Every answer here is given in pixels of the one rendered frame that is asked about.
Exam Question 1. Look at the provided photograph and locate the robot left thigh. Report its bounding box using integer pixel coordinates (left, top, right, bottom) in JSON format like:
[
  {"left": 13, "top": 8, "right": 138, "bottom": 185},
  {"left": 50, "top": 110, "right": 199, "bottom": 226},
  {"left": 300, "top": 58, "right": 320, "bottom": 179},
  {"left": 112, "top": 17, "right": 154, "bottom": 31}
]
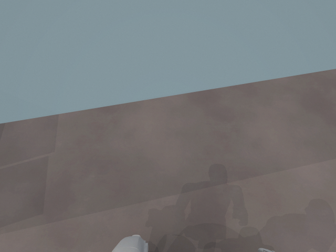
[{"left": 112, "top": 236, "right": 148, "bottom": 252}]

